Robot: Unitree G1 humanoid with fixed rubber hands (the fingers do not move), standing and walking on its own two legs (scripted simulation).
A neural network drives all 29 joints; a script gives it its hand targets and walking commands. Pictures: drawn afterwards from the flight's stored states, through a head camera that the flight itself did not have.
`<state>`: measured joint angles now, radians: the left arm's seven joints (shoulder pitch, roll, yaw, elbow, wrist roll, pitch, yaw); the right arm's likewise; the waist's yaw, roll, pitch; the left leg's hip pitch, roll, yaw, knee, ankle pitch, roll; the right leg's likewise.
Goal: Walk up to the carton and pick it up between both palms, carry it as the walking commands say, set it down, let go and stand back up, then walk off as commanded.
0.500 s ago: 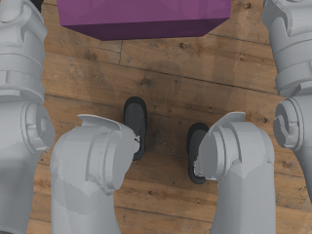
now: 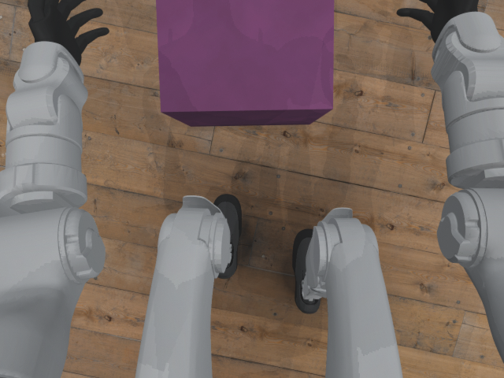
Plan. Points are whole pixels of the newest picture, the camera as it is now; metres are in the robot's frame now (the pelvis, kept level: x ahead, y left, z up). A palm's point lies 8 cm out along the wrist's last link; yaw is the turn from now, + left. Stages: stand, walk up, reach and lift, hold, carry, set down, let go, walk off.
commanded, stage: set down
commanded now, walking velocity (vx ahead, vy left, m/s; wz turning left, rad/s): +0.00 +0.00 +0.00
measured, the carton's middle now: (247, 61) +0.57 +0.07 -0.34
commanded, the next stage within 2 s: let go in 0.80 s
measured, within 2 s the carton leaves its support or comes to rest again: neither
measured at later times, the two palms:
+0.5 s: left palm out of the picture +0.50 +0.30 +0.06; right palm out of the picture +0.57 -0.18 +0.05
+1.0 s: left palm out of the picture +0.46 +0.29 +0.12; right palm out of the picture +0.52 -0.19 +0.12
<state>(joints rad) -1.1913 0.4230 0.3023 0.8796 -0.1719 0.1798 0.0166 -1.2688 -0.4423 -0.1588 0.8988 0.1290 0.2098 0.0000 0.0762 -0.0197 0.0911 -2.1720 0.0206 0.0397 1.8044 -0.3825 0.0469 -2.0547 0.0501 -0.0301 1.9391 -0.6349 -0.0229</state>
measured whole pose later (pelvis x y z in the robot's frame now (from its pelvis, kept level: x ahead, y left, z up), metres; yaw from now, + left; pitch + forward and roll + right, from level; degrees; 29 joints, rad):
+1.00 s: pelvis +0.06 +0.01 +0.22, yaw +0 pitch +42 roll -2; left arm -0.70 0.30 0.33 0.68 0.03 0.13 -0.10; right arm -0.79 -0.27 -0.25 0.74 -0.03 0.14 0.04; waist 0.05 -0.01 -0.10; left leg -1.45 0.00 0.01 0.92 -0.21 0.03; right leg -1.35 0.05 0.00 0.99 -0.38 -0.01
